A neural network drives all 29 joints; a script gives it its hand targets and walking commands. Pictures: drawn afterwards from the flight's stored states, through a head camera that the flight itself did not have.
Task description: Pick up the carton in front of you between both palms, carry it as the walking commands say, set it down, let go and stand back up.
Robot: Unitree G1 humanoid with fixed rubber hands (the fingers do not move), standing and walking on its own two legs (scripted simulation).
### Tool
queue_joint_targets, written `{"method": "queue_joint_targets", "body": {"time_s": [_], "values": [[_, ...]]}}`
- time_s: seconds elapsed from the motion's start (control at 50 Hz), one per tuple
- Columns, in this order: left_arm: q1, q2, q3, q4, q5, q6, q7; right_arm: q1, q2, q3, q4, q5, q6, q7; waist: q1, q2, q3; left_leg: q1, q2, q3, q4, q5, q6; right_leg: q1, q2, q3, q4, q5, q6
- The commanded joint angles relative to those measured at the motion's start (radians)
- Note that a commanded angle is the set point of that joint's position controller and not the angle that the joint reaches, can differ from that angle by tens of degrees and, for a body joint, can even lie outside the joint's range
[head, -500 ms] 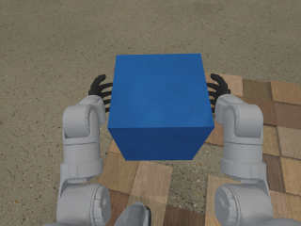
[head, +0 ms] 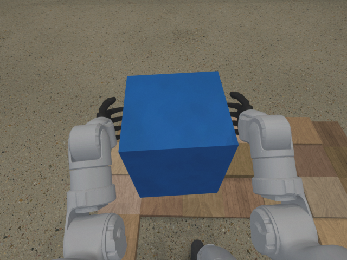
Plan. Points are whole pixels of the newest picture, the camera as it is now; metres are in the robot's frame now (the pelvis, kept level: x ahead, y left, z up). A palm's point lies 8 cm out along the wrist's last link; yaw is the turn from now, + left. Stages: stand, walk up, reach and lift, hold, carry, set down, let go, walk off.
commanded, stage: carry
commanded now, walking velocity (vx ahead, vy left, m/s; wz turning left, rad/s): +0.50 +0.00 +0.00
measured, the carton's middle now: (175, 139) +0.38 -0.02 +0.04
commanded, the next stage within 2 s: none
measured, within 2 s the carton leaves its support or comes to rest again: neither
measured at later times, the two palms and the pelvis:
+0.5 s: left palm (113, 38) +0.70 +0.13 +0.15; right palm (210, 30) +0.71 -0.17 +0.15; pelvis +0.33 -0.03 -0.03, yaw -2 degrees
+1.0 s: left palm out of the picture +1.02 +0.06 +0.20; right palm out of the picture +1.01 -0.24 +0.19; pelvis +0.63 -0.08 +0.01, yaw -1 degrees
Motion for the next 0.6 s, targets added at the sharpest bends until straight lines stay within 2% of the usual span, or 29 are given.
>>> {"method": "queue_joint_targets", "body": {"time_s": [0.0, 0.02, 0.04, 0.06, 0.08, 0.1, 0.12, 0.14, 0.18, 0.2, 0.28, 0.34, 0.4, 0.42, 0.44, 0.46, 0.48, 0.5, 0.52, 0.54, 0.56, 0.58], "values": [[-0.604, -1.031, -0.620, -0.002, -0.368, -0.022, -0.203, -0.654, 1.093, 0.632, -0.085, 0.429, -0.026, 0.256, 0.109, 0.095, -0.469, 0.000, 0.102, 0.002, 0.388, 0.734, 0.027, 0.539, 0.025, -0.091, -0.059, 0.116, -0.010], [-0.596, -1.034, -0.614, 0.021, -0.371, -0.026, -0.215, -0.683, 1.090, 0.637, -0.087, 0.423, -0.031, 0.260, 0.128, -0.045, -0.498, -0.259, 0.053, -0.006, 0.578, 0.193, 0.012, 0.765, -0.138, 0.075, 0.079, 0.344, -0.002], [-0.632, -0.991, -0.600, 0.029, -0.360, -0.031, -0.217, -0.701, 1.116, 0.635, -0.063, 0.428, -0.019, 0.261, 0.102, -0.265, -0.590, -0.549, -0.027, -0.059, 0.787, -0.113, -0.012, 1.048, -0.335, 0.418, 0.157, 0.588, -0.135], [-0.646, -1.001, -0.609, 0.016, -0.380, -0.035, -0.220, -0.725, 1.101, 0.635, -0.096, 0.430, -0.018, 0.254, 0.124, -0.267, -0.639, -0.648, -0.022, -0.098, 0.908, -0.094, -0.009, 1.042, -0.370, 0.551, 0.059, 0.194, -0.237], [-0.687, -1.045, -0.632, -0.039, -0.415, -0.042, -0.226, -0.782, 1.105, 0.646, -0.145, 0.437, -0.021, 0.243, 0.132, -0.185, -0.575, -0.696, 0.020, -0.105, 0.898, -0.054, 0.002, 0.938, -0.310, 0.528, 0.002, -0.022, -0.218], [-0.767, -1.066, -0.647, -0.114, -0.447, -0.043, -0.228, -0.831, 1.117, 0.648, -0.193, 0.443, -0.024, 0.231, 0.130, -0.102, -0.528, -0.708, 0.038, -0.095, 0.872, -0.015, 0.007, 0.860, -0.273, 0.479, -0.017, -0.047, -0.192], [-0.820, -1.078, -0.659, -0.174, -0.473, -0.039, -0.227, -0.848, 1.118, 0.646, -0.232, 0.444, -0.023, 0.217, 0.122, -0.082, -0.506, -0.705, 0.061, -0.093, 0.846, 0.026, 0.009, 0.802, -0.270, 0.442, -0.018, 0.037, -0.193], [-0.825, -1.076, -0.676, -0.225, -0.481, -0.035, -0.220, -0.835, 1.109, 0.642, -0.266, 0.437, -0.020, 0.203, 0.117, -0.054, -0.511, -0.681, 0.077, -0.097, 0.809, 0.051, 0.009, 0.761, -0.264, 0.407, -0.028, 0.033, -0.190], [-0.824, -1.063, -0.689, -0.284, -0.498, -0.024, -0.212, -0.791, 1.073, 0.636, -0.300, 0.413, -0.012, 0.180, 0.112, -0.049, -0.520, -0.680, 0.081, -0.081, 0.752, 0.062, 0.003, 0.741, -0.246, 0.346, -0.038, 0.051, -0.192], [-0.807, -1.050, -0.695, -0.301, -0.500, -0.018, -0.211, -0.762, 1.055, 0.638, -0.308, 0.397, -0.008, 0.171, 0.114, -0.062, -0.522, -0.704, 0.077, -0.064, 0.727, 0.055, 0.001, 0.756, -0.238, 0.319, -0.028, 0.106, -0.196], [-0.768, -0.976, -0.707, -0.338, -0.497, 0.006, -0.217, -0.721, 0.971, 0.645, -0.339, 0.350, 0.013, 0.156, 0.146, -0.100, -0.522, -0.836, 0.071, -0.022, 0.701, 0.167, 0.013, 0.874, -0.198, 0.234, 0.031, 0.327, -0.181], [-0.763, -0.924, -0.705, -0.305, -0.490, 0.032, -0.225, -0.716, 0.904, 0.629, -0.310, 0.325, 0.043, 0.159, 0.173, -0.073, -0.456, -0.919, 0.064, -0.002, 0.648, 0.199, 0.026, 0.913, -0.171, 0.222, 0.029, 0.336, -0.186], [-0.787, -0.907, -0.691, -0.218, -0.493, 0.056, -0.235, -0.725, 0.866, 0.596, -0.225, 0.303, 0.074, 0.172, 0.184, -0.060, -0.359, -0.846, 0.031, 0.052, 0.413, 0.268, 0.044, 0.855, -0.131, 0.176, 0.003, 0.404, -0.167], [-0.800, -0.906, -0.682, -0.185, -0.493, 0.063, -0.238, -0.730, 0.861, 0.583, -0.193, 0.298, 0.082, 0.176, 0.172, -0.059, -0.340, -0.703, -0.006, 0.100, 0.278, 0.263, 0.054, 0.763, -0.125, 0.131, -0.019, 0.476, -0.150], [-0.823, -0.916, -0.671, -0.153, -0.496, 0.069, -0.241, -0.733, 0.861, 0.567, -0.159, 0.294, 0.089, 0.180, 0.149, -0.079, -0.324, -0.551, -0.047, 0.139, 0.173, 0.309, 0.065, 0.692, -0.105, 0.083, -0.004, 0.634, -0.116], [-0.828, -0.922, -0.659, -0.114, -0.495, 0.073, -0.244, -0.731, 0.866, 0.550, -0.126, 0.293, 0.095, 0.184, 0.089, -0.141, -0.365, -0.342, -0.112, 0.196, 0.173, 0.286, 0.084, 0.606, -0.116, 0.023, 0.132, 0.861, -0.087], [-0.840, -0.938, -0.650, -0.083, -0.499, 0.074, -0.247, -0.729, 0.869, 0.536, -0.099, 0.299, 0.095, 0.190, 0.016, -0.135, -0.462, -0.082, -0.079, 0.140, 0.081, 0.424, 0.112, 0.522, -0.102, -0.036, 0.315, 0.796, -0.035], [-0.872, -0.966, -0.649, -0.081, -0.501, 0.076, -0.251, -0.744, 0.874, 0.522, -0.087, 0.297, 0.088, 0.195, -0.038, 0.018, -0.587, 0.211, 0.121, -0.249, 0.028, 0.410, 0.217, 0.275, -0.012, -0.049, 0.599, 0.438, 0.015], [-0.880, -1.006, -0.643, -0.058, -0.505, 0.080, -0.254, -0.750, 0.886, 0.514, -0.064, 0.300, 0.082, 0.197, -0.040, 0.358, -0.689, 0.440, 0.365, -0.711, -0.047, 0.775, 0.411, -0.010, 0.187, 0.022, 0.984, -0.465, 0.071], [-0.891, -1.017, -0.636, -0.045, -0.496, 0.079, -0.250, -0.738, 0.926, 0.512, -0.057, 0.327, 0.084, 0.202, -0.029, 0.269, -0.681, 0.467, 0.338, -0.675, 0.003, 0.851, 0.409, -0.096, 0.141, 0.146, 1.127, -0.561, 0.033], [-0.902, -1.028, -0.617, -0.057, -0.489, 0.075, -0.246, -0.792, 0.975, 0.532, -0.102, 0.359, 0.079, 0.210, -0.030, 0.185, -0.608, 0.410, 0.313, -0.591, 0.035, 0.826, 0.370, -0.181, 0.099, 0.154, 1.127, -0.563, 0.013], [-0.913, -1.034, -0.591, -0.071, -0.473, 0.072, -0.236, -0.860, 1.029, 0.549, -0.145, 0.397, 0.078, 0.217, -0.014, 0.089, -0.539, 0.339, 0.292, -0.533, 0.018, 0.716, 0.301, -0.216, 0.061, 0.137, 1.036, -0.546, -0.008]]}}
